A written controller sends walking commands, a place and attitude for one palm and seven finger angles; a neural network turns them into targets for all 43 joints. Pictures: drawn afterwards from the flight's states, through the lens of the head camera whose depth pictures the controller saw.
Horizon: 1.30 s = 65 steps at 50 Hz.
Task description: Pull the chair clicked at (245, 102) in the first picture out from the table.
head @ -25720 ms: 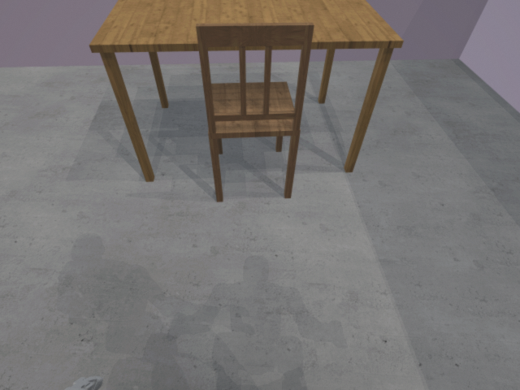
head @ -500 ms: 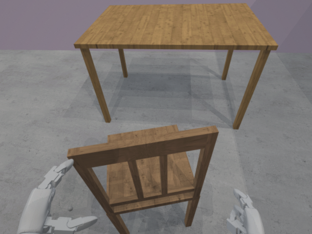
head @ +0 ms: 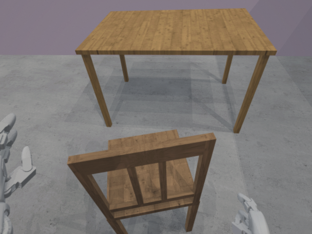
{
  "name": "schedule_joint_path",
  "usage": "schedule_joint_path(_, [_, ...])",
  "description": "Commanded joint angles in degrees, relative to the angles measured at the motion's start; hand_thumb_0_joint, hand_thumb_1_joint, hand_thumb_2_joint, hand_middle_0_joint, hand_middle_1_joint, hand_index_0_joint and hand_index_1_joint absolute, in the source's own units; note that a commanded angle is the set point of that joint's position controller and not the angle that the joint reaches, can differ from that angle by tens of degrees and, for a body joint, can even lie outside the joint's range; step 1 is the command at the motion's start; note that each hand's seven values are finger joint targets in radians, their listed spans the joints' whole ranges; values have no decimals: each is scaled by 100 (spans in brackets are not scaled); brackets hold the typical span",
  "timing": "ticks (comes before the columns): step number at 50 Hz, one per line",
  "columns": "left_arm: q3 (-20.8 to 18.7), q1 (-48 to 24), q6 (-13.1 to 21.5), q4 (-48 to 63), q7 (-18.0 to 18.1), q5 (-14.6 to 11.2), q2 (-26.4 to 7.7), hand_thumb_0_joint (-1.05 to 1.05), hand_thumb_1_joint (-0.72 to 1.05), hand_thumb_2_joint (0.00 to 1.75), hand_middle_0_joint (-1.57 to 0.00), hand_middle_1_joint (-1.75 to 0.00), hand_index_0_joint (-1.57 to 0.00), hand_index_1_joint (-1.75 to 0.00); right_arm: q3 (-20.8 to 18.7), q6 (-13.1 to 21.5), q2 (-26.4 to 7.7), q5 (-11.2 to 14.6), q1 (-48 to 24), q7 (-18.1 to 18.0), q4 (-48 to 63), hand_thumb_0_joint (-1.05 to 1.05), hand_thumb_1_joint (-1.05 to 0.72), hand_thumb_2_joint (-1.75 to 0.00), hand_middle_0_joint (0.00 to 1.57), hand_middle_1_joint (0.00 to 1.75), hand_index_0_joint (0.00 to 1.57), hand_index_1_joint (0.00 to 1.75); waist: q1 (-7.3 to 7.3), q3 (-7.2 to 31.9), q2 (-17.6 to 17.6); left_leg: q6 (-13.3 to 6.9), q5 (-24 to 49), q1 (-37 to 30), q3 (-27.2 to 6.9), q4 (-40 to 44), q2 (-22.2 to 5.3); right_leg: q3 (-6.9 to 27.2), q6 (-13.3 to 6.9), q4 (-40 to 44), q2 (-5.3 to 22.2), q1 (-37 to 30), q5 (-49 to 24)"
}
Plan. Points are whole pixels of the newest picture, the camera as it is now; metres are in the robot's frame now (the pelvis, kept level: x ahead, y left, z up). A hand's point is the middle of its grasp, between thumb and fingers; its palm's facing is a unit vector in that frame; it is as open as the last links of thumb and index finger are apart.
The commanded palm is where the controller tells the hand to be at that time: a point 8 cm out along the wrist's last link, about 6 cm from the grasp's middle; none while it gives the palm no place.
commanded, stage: draw the hand back to the body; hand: left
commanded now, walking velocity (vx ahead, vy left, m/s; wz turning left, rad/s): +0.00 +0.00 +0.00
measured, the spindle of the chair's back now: (136, 185) +0.30 +0.11 -0.12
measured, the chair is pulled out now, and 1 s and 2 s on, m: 0.66 0.66 0.66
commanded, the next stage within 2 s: step back with the hand held close in 0.24 s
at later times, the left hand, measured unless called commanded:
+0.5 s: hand (22, 167) +0.19 +0.28 +0.16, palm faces +0.47 -0.76 -0.44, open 7.4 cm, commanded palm +0.13 +0.31 +0.18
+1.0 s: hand (3, 203) +0.12 +0.29 +0.15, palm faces +0.44 -0.77 -0.46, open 7.4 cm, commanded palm +0.07 +0.32 +0.18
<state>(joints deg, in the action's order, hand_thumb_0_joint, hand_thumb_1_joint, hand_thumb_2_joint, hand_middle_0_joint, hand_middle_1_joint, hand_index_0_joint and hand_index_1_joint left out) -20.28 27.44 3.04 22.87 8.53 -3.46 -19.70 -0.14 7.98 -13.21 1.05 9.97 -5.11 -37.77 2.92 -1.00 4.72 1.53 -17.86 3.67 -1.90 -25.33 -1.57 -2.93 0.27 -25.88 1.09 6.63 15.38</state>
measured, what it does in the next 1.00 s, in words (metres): shifts its weight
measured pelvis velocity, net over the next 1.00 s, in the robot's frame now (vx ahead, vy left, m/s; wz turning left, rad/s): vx -0.08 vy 0.02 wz -0.01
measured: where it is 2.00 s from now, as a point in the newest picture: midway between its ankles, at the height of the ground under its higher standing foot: outside the picture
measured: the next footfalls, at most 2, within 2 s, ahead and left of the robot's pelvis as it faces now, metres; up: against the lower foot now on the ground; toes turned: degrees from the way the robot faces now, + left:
right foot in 1.68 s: -0.05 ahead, -0.12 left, +0.00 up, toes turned +0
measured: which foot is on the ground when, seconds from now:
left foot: down 0.00-1.00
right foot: down 0.00-1.00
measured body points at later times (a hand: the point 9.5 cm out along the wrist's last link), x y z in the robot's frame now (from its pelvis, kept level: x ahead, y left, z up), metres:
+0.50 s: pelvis -0.02 +0.01 +0.00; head -0.01 -0.01 +0.45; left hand +0.16 +0.32 +0.19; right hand +0.18 -0.21 -0.08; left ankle -0.04 +0.14 -0.74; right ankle -0.01 -0.12 -0.74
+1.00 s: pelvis -0.08 +0.02 -0.01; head -0.06 +0.02 +0.44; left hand +0.10 +0.32 +0.18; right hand +0.10 -0.21 -0.09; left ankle -0.04 +0.14 -0.74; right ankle -0.01 -0.12 -0.74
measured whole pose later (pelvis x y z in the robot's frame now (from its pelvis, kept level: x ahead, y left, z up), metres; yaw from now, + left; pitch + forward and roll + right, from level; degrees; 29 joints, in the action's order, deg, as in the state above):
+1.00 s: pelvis -0.08 +0.02 -0.01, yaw -1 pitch +0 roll -1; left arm -22.6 31.9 6.8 28.5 10.2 -2.2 -21.7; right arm -0.3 3.5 -11.4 0.7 10.1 -6.1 -34.9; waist 0.7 -0.8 1.2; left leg -0.1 -13.9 18.3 -0.9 -31.9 -0.7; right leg -1.7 1.7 -26.7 1.8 18.9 8.0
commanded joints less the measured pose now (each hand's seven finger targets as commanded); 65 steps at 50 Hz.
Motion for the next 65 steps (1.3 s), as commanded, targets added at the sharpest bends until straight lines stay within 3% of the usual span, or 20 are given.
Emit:
schedule_joint_path(1, [-588, -300, 356, 1065, 36, 5, -1007, 0, 90, 90, -20, -30, -20, -30, -175, 305, -480, 17, -793, -32, 946, 0, -90, -90, 20, 30, 20, 30, 42, 426, -218, -232, 1771, 213, 219, 304, -46, 22, -85, 371, 170, -282, -1668])
schedule_joint_path(4, [-753, -447, 384, 1258, 74, 28, -1251, 0, 90, 90, -20, -30, -20, -30, -167, 328, -501, 1, -792, -55, 931, 0, -90, -90, 20, 30, 20, 30, 56, 485, -130, -213, 1734, 228, 175, 336, -37, 35, -110, 386, 168, -349, -1592])
schedule_joint_path(17, [-585, -390, 329, 1124, 56, 26, -1009, 0, 90, 90, -20, -30, -20, -30, -150, 339, -488, 2, -784, -38, 914, 0, -90, -90, 20, 30, 20, 30, 35, 363, -178, -196, 1661, 244, 146, 418, -61, 21, -125, 425, 134, -282, -1426])
schedule_joint_path(18, [-474, -737, 345, 1277, 48, 34, -989, 0, 90, 90, -20, -30, -20, -30, -133, 352, -525, -1, -779, -31, 927, 0, -90, -90, 20, 30, 20, 30, -11, 381, -145, -195, 1639, 240, 128, 432, -55, 24, -126, 423, 139, -271, -1383])
schedule_joint_path(19, [-1385, -1733, 679, 1671, 85, -26, -1947, 0, 90, 90, -20, -30, -20, -30, -60, 231, -561, 42, -611, -6, 1151, 0, -90, -90, 20, 30, 20, 30, -164, -358, 111, -278, 1169, 726, -4, 389, -162, 450, -89, 711, 377, 245, -1509])
schedule_joint_path(21, [-1014, -667, 715, 887, 0, -3, -1295, 0, 90, 90, -20, -30, -20, -30, -142, 104, -529, 2, -657, -9, 977, 0, -90, -90, 20, 30, 20, 30, -192, -102, -425, -288, 1121, 616, -40, 310, -156, 543, -113, 750, 439, 226, -1672])
schedule_joint_path(23, [-752, 18, 681, 838, -48, 31, -969, 0, 90, 90, -20, -30, -20, -30, -183, -74, -564, -39, -713, 21, 1047, 0, -90, -90, 20, 30, 20, 30, -190, 265, -351, -289, 1622, 549, -12, 298, -216, 428, -79, 583, 453, 39, -1991])
schedule_joint_path(25, [-731, 312, 678, 1021, -29, 53, -956, 0, 90, 90, -20, -30, -20, -30, -207, -189, -572, -61, -740, 22, 1098, 0, -90, -90, 20, 30, 20, 30, -195, 595, -136, -278, 2083, 534, -5, 308, -274, 343, -61, 424, 461, -132, -2245])
schedule_joint_path(28, [-873, 470, 660, 1364, 26, 80, -1134, 0, 90, 90, -20, -30, -20, -30, -256, -310, -557, -66, -762, -1, 1182, 0, -90, -90, 20, 30, 20, 30, -201, 963, -310, -257, 2447, 582, -45, 224, -344, 315, -38, 248, 457, -207, -2446])
schedule_joint_path(29, [-1026, 450, 683, 1508, 69, 84, -1332, 0, 90, 90, -20, -30, -20, -30, -268, -320, -559, -52, -799, -32, 1171, 0, -90, -90, 20, 30, 20, 30, -211, 1027, -246, -266, 2496, 610, -89, 250, -365, 283, -35, 180, 460, -245, -2443])
schedule_joint_path(33, [-1110, 489, 736, 1804, 127, 55, -1391, 0, 90, 90, -20, -30, -20, -30, -288, -308, -504, -29, -740, -96, 1236, 0, -90, -90, 20, 30, 20, 30, -206, 1113, -124, -270, 2619, 818, -169, 198, -468, 252, -12, -67, 424, -145, -2285])
schedule_joint_path(34, [-1211, 495, 750, 1778, 156, 58, -1499, 0, 90, 90, -20, -30, -20, -30, -296, -288, -496, -18, -784, -117, 1183, 0, -90, -90, 20, 30, 20, 30, -206, 1116, 93, -292, 2507, 883, -174, 224, -478, 274, -11, -97, 432, -132, -2185])
schedule_joint_path(39, [-1129, 499, 742, 1700, 198, 52, -1371, 0, 90, 90, -20, -30, -20, -30, -315, -209, -505, -19, -714, -155, 1134, 0, -90, -90, 20, 30, 20, 30, -220, 941, 119, -315, 1732, 1376, -236, 246, -521, 353, -20, -132, 407, -15, -1724])
schedule_joint_path(42, [-983, 409, 716, 1667, 209, 65, -1227, 0, 90, 90, -20, -30, -20, -30, -307, -185, -517, -30, -607, -157, 1151, 0, -90, -90, 20, 30, 20, 30, -237, 749, -178, -304, 995, 1687, -255, 182, -462, 465, -35, 21, 423, 170, -1324])
schedule_joint_path(48, [-1008, 175, 763, 1712, 276, 138, -1312, 0, 90, 90, -20, -30, -20, -30, -279, -126, -535, -36, -543, -170, 1180, 0, -90, -90, 20, 30, 20, 30, -269, 378, -402, -329, -677, 2122, -264, 178, -317, 737, -67, 563, 480, 724, 306])
schedule_joint_path(49, [-1103, 150, 784, 1757, 301, 156, -1450, 0, 90, 90, -20, -30, -20, -30, -290, -102, -567, -28, -560, -186, 1153, 0, -90, -90, 20, 30, 20, 30, -274, 362, -182, -351, -856, 2188, -300, 223, -333, 752, -78, 606, 474, 726, 507])
schedule_joint_path(51, [-1063, 94, 838, 1872, 315, 180, -1406, 0, 90, 90, -20, -30, -20, -30, -265, -60, -569, -37, -497, -185, 1207, 0, -90, -90, 20, 30, 20, 30, -272, 342, -173, -374, -1132, 2364, -360, 250, -355, 736, -54, 579, 429, 761, 900])
schedule_joint_path(57, [-1139, 165, 954, 1903, 349, 193, -1404, 0, 90, 90, -20, -30, -20, -30, -258, 101, -583, -46, -433, -186, 1187, 0, -90, -90, 20, 30, 20, 30, -268, 492, 25, -411, -1098, 2592, -495, 390, -468, 601, -7, 237, 300, 516, 584])
schedule_joint_path(61, [-1207, 239, 1021, 1874, 354, 228, -1398, 0, 90, 90, -20, -30, -20, -30, -301, 168, -618, -69, -456, -176, 1138, 0, -90, -90, 20, 30, 20, 30, -246, 578, 203, -485, -954, 3095, -588, 489, -610, 521, 18, -290, 232, 42, -133])
schedule_joint_path(65, [-1204, 224, 1075, 1826, 318, 266, -1339, 0, 90, 90, -20, -30, -20, -30, -323, 200, -608, -48, -435, -139, 1141, 0, -90, -90, 20, 30, 20, 30, -246, 502, 149, -580, -1556, 3763, -646, 479, -693, 598, 21, -642, 208, -231, -79])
